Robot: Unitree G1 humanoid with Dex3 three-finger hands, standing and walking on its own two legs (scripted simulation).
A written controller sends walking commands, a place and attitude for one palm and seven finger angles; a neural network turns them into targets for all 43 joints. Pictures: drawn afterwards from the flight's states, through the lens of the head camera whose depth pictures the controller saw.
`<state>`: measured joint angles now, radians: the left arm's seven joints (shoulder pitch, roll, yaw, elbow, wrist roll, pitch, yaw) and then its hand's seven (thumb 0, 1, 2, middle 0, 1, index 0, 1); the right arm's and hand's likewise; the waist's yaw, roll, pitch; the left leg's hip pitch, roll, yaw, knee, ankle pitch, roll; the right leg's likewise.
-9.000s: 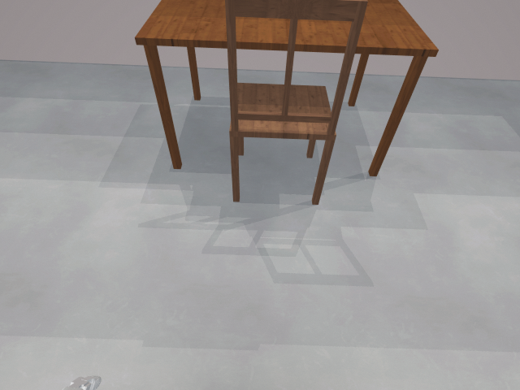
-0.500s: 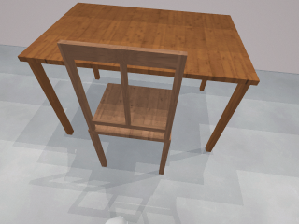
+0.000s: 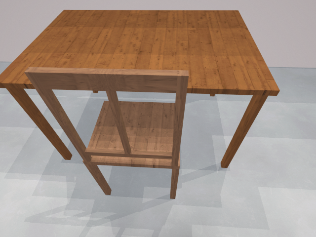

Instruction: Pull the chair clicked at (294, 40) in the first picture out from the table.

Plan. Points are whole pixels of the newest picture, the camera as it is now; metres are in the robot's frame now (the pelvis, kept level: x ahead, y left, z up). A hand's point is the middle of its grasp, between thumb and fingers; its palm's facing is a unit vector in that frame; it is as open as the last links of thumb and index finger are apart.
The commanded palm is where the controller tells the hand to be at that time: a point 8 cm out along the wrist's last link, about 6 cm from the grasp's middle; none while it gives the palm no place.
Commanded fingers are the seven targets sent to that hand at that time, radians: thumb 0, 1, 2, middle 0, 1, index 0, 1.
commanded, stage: come to a stop and stand still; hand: left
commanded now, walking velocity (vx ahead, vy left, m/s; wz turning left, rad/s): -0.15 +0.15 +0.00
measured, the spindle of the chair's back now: (120, 126) +0.47 +0.16 -0.05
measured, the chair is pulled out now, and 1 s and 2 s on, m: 0.00 0.00 0.00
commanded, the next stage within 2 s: look again from close up in 0.60 s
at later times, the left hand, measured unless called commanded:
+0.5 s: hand out of the picture -0.03 +0.25 -0.16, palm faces +0.02 -0.96 -0.27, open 7.4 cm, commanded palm none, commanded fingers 0.00 0.90 0.90 -0.20 -0.30 -0.20 -0.30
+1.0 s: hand out of the picture +0.00 +0.22 -0.16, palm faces +0.02 -0.98 -0.21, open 7.3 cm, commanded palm none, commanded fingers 0.00 0.90 0.90 -0.20 -0.30 -0.20 -0.30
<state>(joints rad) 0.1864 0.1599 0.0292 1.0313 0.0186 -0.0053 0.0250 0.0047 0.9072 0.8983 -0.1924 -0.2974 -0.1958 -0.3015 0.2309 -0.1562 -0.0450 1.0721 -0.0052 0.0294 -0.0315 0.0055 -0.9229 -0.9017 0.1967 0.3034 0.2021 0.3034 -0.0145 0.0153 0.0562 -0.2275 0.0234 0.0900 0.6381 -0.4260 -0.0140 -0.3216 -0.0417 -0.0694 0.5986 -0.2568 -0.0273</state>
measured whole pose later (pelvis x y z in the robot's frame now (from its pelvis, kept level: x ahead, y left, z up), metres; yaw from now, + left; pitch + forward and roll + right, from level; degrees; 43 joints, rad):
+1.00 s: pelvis -0.01 +0.04 +0.01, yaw +0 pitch +0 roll +0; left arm 0.27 0.15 -0.01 1.10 0.00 -0.02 0.03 0.02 0.93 0.90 -0.20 -0.30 -0.20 -0.30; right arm 0.33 -0.14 0.03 1.13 -0.01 -0.02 -0.03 0.01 -0.90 -0.90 0.20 0.30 0.20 0.30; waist -0.01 0.02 0.03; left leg -0.11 0.00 0.06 0.41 -0.30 0.01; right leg -0.21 0.02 -0.06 0.46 -0.25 -0.05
